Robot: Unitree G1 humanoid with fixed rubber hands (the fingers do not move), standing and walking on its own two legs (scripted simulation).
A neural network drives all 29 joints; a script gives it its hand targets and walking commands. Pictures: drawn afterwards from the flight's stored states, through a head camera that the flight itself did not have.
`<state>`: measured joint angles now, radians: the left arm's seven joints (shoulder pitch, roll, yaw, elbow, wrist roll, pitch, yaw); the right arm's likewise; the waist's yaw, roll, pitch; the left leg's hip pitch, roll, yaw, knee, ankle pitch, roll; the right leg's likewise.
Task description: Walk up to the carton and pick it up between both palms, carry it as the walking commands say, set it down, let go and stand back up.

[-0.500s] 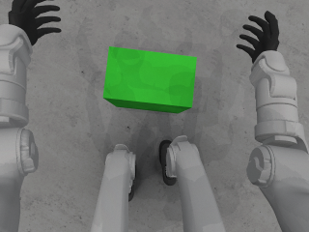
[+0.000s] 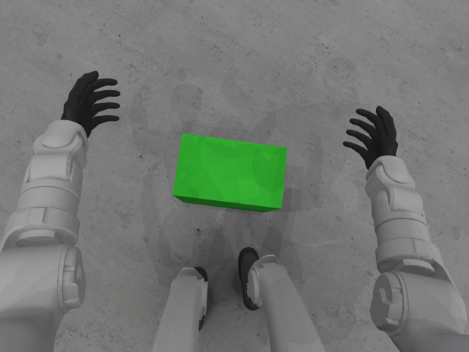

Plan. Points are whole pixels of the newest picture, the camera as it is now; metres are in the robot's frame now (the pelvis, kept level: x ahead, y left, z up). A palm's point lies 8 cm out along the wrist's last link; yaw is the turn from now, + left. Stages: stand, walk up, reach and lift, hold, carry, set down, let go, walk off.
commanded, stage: let go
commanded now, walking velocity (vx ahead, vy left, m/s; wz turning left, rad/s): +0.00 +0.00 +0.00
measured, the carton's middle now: (228, 178) +0.44 -0.03 -0.52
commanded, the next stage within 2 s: stand in 1.22 s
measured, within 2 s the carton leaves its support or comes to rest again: neither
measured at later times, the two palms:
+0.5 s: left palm (35, 243) +0.30 +0.22 +0.03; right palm (436, 264) +0.24 -0.26 +0.02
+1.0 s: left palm (26, 330) +0.21 +0.21 +0.05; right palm (454, 304) +0.20 -0.25 +0.04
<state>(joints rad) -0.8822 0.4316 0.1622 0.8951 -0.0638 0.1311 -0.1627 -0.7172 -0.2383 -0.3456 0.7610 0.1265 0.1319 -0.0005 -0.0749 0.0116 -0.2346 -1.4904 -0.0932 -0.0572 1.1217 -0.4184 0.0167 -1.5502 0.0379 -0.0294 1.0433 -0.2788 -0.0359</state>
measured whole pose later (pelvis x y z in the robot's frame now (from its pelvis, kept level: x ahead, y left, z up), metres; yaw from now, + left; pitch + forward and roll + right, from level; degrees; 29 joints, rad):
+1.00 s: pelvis +0.04 -0.01 +0.11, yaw +0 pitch +0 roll +1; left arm 0.23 0.21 0.04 0.47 -0.01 0.11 -0.06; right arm 0.20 -0.23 -0.02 0.42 0.09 0.13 0.06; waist -0.08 0.03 0.00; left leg -0.23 -0.07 -0.06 0.57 -0.34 0.02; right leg -0.33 0.04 -0.01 0.60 -0.27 -0.05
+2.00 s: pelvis +0.05 -0.02 +0.11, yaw +0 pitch +0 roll +1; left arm 0.22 0.31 0.06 0.66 0.03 0.00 0.01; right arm 0.20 -0.27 -0.02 0.70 0.04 0.01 -0.02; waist -0.07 0.00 0.00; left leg -0.21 -0.06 -0.06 0.56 -0.34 0.01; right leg -0.31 0.05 -0.01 0.59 -0.27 -0.05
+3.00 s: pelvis +0.03 -0.02 +0.11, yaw +0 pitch -1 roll +1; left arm 0.22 0.35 0.03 0.77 0.03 -0.03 0.01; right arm 0.20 -0.29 -0.02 0.83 0.04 -0.01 -0.02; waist -0.07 0.00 -0.04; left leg -0.21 -0.05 -0.06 0.56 -0.32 0.01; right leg -0.31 0.05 -0.01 0.57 -0.24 -0.05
